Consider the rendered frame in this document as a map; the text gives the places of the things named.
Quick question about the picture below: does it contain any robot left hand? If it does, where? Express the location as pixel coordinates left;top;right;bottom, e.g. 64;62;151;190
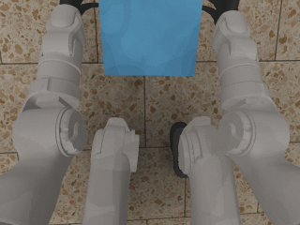
59;0;99;16

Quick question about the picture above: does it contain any robot left forearm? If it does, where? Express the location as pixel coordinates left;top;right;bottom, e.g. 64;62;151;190
12;4;86;149

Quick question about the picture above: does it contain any robot right upper arm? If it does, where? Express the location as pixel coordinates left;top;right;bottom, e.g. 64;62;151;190
216;108;300;225

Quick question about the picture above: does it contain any robot left upper arm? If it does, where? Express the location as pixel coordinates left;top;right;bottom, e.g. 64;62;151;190
0;107;88;225

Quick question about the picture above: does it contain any robot right forearm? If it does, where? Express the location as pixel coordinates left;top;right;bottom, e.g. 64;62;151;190
211;10;283;118

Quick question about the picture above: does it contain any robot left shin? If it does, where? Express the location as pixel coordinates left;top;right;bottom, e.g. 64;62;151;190
90;117;130;164

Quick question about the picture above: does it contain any robot right hand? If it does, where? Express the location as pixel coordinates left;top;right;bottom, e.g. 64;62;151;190
202;0;240;25

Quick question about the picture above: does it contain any carton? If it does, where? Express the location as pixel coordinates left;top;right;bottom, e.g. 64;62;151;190
98;0;203;76

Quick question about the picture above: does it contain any right robot thigh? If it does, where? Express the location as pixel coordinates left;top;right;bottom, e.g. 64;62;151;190
178;125;242;225

